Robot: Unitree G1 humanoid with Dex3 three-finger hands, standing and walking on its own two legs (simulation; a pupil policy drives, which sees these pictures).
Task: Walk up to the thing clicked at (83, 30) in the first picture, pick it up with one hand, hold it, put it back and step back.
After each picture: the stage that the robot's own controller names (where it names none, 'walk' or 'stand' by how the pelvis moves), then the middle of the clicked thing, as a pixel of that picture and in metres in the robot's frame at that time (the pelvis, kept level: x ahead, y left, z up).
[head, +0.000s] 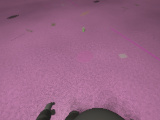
stand; (83, 29) +2.25 +0.35 -0.72
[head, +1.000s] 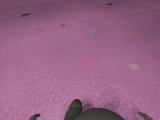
walk; (92, 33) +2.12 +0.20 -0.71
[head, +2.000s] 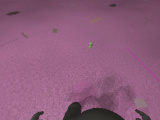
walk; (90, 45) +1.46 +0.15 -0.70
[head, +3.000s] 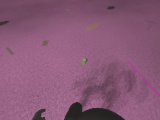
walk; (84, 61) +0.98 +0.19 -0.70
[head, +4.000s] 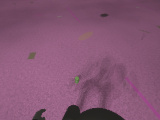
walk; (76, 80) +0.63 +0.19 -0.70
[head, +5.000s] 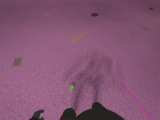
walk; (71, 88) +0.47 +0.17 -0.72
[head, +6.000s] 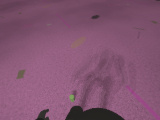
stand; (72, 98) +0.35 +0.27 -0.70
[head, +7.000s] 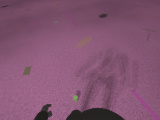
stand; (75, 98) +0.34 +0.21 -0.72
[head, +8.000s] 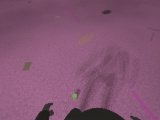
stand; (75, 96) +0.33 +0.21 -0.72
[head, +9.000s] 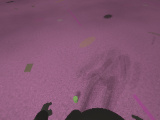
stand; (75, 99) +0.33 +0.20 -0.72
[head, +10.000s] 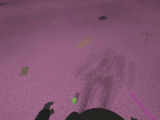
stand; (74, 100) +0.32 +0.20 -0.72
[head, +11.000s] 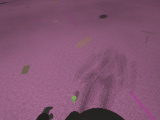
stand; (74, 98) +0.34 +0.21 -0.73
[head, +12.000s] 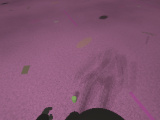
stand; (74, 99) +0.34 +0.21 -0.73
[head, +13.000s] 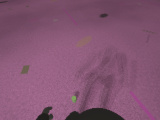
go down; (74, 99) +0.33 +0.21 -0.73
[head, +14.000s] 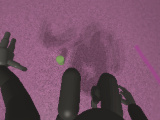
go down; (60, 60) +0.40 +0.26 -0.32
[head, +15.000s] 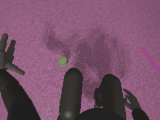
approach; (63, 61) +0.39 +0.27 -0.30
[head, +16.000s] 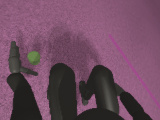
close in; (34, 58) +0.37 +0.30 -0.22
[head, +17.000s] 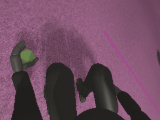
close; (28, 57) +0.37 +0.30 -0.22
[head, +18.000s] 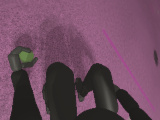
lift; (27, 57) +0.36 +0.31 -0.22
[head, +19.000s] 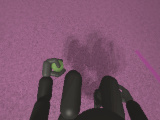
lift; (58, 68) +0.31 +0.25 -0.07
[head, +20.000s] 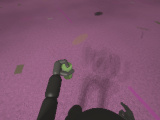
hold; (67, 71) +0.33 +0.18 +0.04
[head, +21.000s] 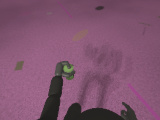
hold; (69, 72) +0.33 +0.18 +0.00
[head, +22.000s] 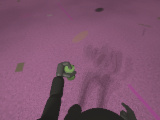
hold; (70, 72) +0.33 +0.17 +0.00
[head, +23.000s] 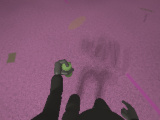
crouch; (67, 69) +0.36 +0.18 -0.05
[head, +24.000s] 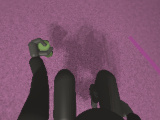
lower; (46, 49) +0.45 +0.29 -0.11
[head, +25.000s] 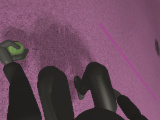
lower; (18, 52) +0.42 +0.32 -0.22
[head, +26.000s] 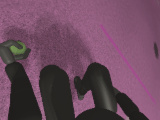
lower; (20, 51) +0.41 +0.32 -0.22
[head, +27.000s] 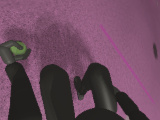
lower; (20, 51) +0.40 +0.32 -0.22
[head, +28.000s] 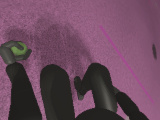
lower; (21, 52) +0.40 +0.32 -0.22
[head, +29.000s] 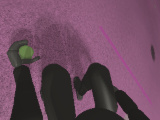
open; (26, 54) +0.39 +0.30 -0.23
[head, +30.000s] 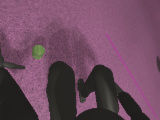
stand; (38, 52) +0.40 +0.28 -0.23
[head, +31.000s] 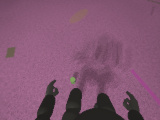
stand; (73, 80) +0.39 +0.20 -0.56
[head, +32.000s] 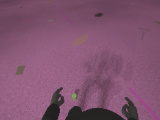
stand; (74, 97) +0.37 +0.20 -0.67
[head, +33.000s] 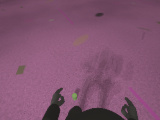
stand; (74, 96) +0.37 +0.19 -0.67
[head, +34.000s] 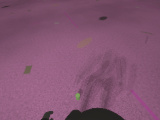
stand; (77, 96) +0.39 +0.18 -0.72
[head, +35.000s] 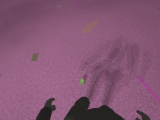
walk; (82, 81) +0.46 +0.19 -0.70
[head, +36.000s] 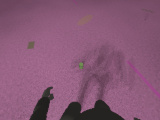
walk; (81, 65) +0.72 +0.15 -0.69
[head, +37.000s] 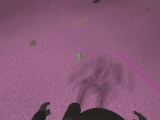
stand; (78, 57) +1.00 +0.25 -0.70
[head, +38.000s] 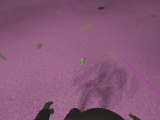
stand; (82, 61) +1.01 +0.20 -0.71
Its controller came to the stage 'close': yes
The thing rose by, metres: 0.71
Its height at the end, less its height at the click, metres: +0.00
